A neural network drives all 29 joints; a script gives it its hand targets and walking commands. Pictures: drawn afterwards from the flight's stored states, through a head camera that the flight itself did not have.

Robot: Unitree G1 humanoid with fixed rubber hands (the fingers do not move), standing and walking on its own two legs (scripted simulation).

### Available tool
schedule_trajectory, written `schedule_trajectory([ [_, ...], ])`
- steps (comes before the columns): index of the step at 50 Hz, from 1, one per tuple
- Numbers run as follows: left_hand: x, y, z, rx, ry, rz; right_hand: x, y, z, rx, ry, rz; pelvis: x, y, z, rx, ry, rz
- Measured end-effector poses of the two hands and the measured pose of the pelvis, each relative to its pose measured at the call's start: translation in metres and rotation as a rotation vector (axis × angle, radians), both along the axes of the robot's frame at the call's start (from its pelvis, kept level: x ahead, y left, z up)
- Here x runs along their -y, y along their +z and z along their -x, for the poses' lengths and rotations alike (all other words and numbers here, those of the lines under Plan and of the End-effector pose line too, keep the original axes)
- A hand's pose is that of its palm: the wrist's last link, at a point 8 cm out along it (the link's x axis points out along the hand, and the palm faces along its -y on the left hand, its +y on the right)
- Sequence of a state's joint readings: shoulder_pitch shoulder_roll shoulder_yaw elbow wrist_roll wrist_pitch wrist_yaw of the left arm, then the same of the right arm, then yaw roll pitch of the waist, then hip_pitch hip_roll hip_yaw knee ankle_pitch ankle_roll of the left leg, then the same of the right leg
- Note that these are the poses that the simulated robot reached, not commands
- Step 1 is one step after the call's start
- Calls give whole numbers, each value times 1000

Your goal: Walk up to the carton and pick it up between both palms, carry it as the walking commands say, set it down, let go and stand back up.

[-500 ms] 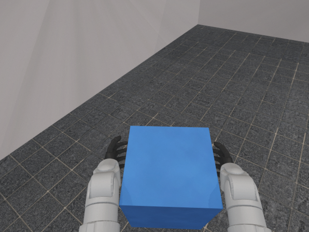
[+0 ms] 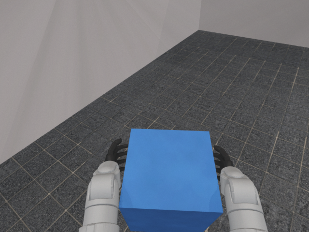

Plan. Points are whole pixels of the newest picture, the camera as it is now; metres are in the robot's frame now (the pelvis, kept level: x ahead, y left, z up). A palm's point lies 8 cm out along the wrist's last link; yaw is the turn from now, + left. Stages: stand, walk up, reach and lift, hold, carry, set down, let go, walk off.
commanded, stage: reach and lift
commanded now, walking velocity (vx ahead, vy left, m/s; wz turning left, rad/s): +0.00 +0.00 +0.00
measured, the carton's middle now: (167, 184) +0.28 +0.01 -0.03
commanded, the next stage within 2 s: hold in 0.08 s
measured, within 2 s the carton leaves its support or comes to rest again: neither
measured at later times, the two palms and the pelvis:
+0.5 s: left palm (111, 166) +0.29 +0.15 +0.05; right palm (226, 174) +0.27 -0.14 +0.03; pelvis +0.00 +0.00 +0.00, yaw +0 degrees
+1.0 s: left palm (111, 173) +0.26 +0.15 +0.07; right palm (229, 168) +0.28 -0.15 +0.05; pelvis -0.01 -0.03 -0.02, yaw +5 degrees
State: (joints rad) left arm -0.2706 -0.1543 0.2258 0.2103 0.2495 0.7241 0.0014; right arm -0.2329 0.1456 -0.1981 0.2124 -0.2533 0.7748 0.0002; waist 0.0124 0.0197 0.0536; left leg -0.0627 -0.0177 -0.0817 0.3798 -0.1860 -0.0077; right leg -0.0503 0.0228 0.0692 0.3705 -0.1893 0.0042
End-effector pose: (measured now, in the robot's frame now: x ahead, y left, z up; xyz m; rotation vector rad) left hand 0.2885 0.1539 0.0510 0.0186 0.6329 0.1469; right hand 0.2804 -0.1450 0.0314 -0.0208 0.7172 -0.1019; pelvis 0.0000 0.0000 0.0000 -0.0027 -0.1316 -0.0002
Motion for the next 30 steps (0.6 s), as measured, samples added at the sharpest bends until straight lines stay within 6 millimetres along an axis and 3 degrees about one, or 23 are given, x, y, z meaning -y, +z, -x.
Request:
schedule_trajectory([
  [30, 0, 1, 2, -8, -13, -6, 0, 0, 6, -5, -7, -1, -4, 0, 1, -1, -4, 1],
])
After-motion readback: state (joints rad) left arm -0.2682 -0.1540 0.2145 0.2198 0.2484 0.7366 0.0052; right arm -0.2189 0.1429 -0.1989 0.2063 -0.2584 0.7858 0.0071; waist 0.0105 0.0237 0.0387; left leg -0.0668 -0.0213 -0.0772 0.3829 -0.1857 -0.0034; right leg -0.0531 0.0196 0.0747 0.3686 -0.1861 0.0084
